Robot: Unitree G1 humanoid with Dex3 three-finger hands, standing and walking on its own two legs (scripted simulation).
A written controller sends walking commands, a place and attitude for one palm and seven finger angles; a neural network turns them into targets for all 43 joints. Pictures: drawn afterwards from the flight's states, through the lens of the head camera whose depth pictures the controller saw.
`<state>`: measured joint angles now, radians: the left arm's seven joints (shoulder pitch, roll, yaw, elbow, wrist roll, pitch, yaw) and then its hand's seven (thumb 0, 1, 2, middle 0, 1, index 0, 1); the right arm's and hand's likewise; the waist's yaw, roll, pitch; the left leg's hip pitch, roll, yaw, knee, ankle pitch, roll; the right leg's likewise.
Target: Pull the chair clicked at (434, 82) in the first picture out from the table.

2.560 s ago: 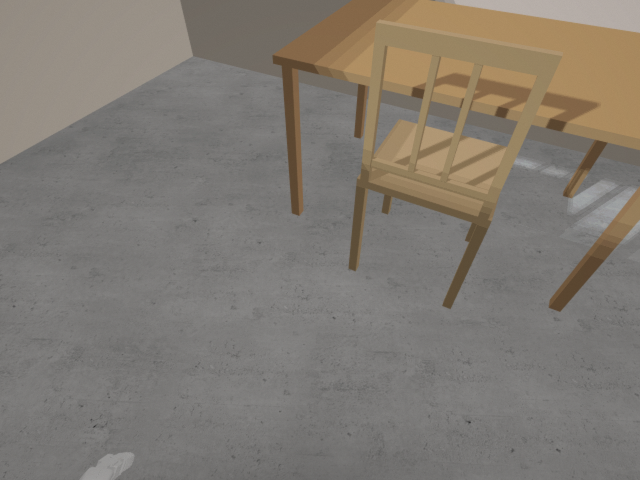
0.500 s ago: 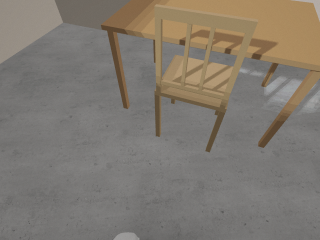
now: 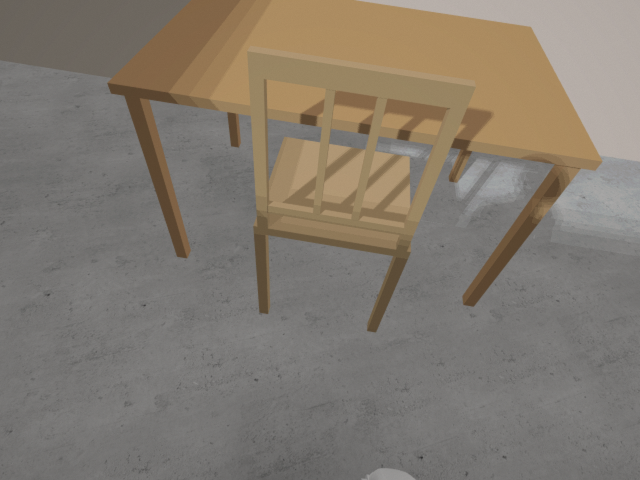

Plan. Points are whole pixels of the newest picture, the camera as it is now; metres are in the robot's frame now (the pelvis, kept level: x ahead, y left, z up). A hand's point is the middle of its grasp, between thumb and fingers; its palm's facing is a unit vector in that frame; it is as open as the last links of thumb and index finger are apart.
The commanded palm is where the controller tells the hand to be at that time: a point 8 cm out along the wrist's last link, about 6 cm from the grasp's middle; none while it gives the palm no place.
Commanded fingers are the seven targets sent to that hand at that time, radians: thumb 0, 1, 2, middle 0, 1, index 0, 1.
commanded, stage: take the last steps up to it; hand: left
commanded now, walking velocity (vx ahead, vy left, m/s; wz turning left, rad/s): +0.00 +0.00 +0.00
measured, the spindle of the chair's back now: (323, 158) +0.74 +0.05 -0.05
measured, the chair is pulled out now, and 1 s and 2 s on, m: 0.00 0.00 0.00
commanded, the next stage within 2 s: come to a stop and stand still in 0.86 s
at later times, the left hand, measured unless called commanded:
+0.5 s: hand (236, 472) +0.16 +0.12 -0.16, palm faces -0.13 -0.97 -0.19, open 7.3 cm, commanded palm none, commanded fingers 0.00 0.90 0.90 -0.20 -0.30 -0.20 -0.30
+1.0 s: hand (251, 427) +0.22 +0.11 -0.19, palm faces -0.05 -0.99 -0.13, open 7.4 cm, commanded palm none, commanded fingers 0.00 0.90 0.90 -0.20 -0.30 -0.20 -0.30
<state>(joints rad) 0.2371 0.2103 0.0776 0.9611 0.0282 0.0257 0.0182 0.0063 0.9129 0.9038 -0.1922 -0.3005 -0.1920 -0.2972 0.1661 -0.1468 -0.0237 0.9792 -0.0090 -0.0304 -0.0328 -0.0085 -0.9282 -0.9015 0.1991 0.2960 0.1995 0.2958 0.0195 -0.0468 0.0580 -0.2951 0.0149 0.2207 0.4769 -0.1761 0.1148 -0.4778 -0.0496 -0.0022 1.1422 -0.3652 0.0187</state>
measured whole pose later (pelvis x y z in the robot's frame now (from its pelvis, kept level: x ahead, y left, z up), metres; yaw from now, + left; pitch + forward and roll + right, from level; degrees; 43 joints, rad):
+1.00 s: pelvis +0.22 -0.05 +0.00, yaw -7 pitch -1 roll +0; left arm 0.32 0.16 0.05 1.11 0.03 -0.01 0.01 0.01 0.91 0.90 -0.19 -0.30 -0.19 -0.30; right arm 0.22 -0.13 -0.04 1.03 -0.01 -0.07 -0.04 0.00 -0.94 -0.90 0.20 0.30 0.20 0.30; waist 0.01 -0.06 0.05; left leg -0.26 0.02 0.14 0.51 -0.23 0.05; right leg -0.43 -0.06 -0.04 1.13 -0.37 -0.02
